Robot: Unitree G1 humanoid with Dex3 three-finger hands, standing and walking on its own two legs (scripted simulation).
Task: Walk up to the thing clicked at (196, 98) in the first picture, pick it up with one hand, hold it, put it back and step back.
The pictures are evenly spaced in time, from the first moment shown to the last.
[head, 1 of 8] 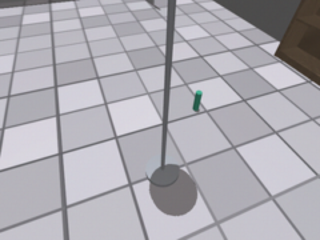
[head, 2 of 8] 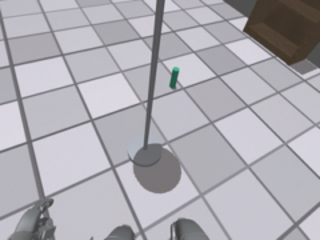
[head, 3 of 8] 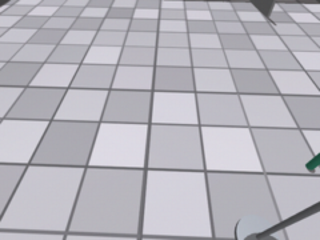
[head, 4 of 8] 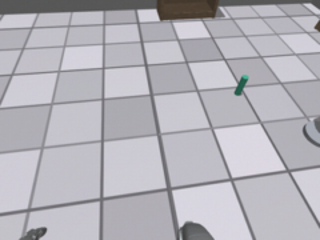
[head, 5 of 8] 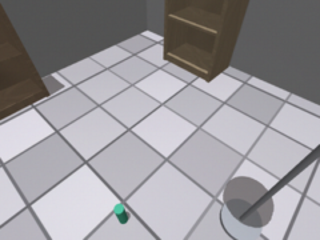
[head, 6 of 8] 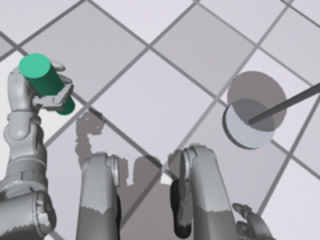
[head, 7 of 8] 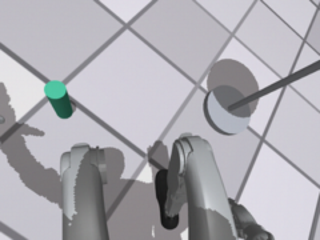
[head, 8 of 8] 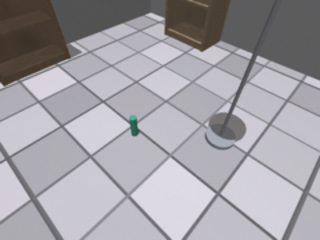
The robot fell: no
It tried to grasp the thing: yes
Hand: left
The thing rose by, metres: 0.68
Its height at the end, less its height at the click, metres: +0.00
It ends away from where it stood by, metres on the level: 0.02
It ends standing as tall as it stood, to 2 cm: yes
